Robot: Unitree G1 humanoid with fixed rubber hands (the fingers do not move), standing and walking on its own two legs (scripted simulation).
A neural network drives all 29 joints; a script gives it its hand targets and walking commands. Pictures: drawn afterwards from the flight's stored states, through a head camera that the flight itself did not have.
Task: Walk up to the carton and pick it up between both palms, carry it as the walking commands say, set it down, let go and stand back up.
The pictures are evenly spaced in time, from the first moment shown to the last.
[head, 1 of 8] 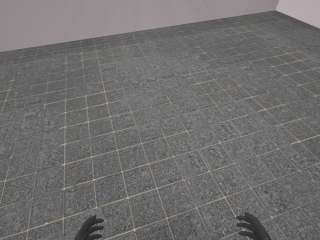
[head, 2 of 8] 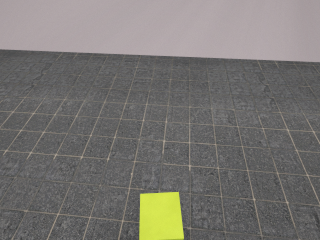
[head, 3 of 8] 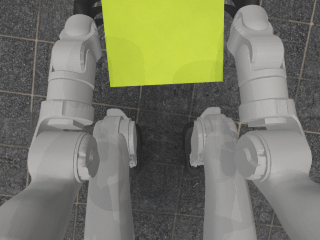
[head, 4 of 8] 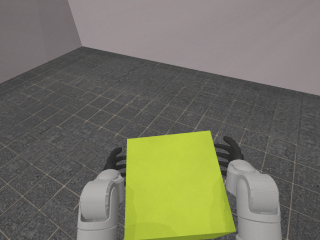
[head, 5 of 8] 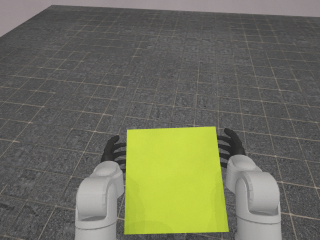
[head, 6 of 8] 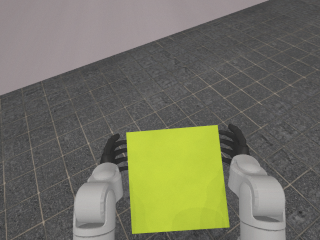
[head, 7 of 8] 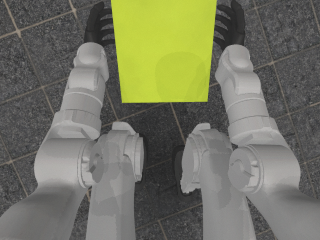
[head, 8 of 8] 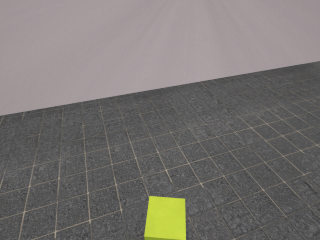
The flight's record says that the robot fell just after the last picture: no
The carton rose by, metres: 0.65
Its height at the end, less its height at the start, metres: +0.00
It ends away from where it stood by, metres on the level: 0.27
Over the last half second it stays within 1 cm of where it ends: yes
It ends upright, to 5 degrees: yes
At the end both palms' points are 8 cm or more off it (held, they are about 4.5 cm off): yes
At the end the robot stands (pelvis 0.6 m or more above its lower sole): yes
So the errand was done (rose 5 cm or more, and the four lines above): yes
